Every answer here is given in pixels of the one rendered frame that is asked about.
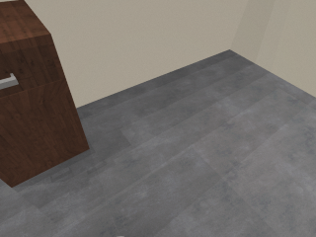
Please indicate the handle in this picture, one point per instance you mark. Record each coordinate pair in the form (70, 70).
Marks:
(8, 82)

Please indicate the cabinet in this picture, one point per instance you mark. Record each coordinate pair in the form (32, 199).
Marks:
(39, 127)

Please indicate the drawer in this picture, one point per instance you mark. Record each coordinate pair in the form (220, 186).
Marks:
(32, 66)

